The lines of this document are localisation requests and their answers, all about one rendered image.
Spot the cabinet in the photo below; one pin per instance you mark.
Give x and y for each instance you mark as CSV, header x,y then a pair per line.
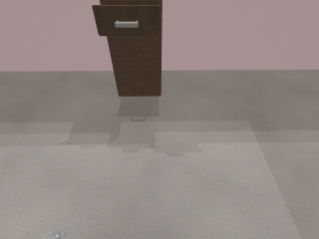
x,y
136,61

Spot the drawer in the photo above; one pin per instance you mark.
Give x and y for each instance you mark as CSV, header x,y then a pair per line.
x,y
146,12

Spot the handle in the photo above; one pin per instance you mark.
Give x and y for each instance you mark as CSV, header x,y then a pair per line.
x,y
127,24

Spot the left robot hand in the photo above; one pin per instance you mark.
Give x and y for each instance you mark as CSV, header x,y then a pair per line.
x,y
56,234

